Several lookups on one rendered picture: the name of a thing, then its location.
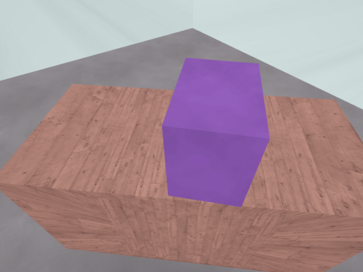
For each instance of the carton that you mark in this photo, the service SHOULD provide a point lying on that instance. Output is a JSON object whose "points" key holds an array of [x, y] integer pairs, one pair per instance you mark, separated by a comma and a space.
{"points": [[215, 131]]}

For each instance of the pedestal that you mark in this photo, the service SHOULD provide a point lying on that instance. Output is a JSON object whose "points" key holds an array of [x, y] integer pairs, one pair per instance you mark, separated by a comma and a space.
{"points": [[93, 175]]}

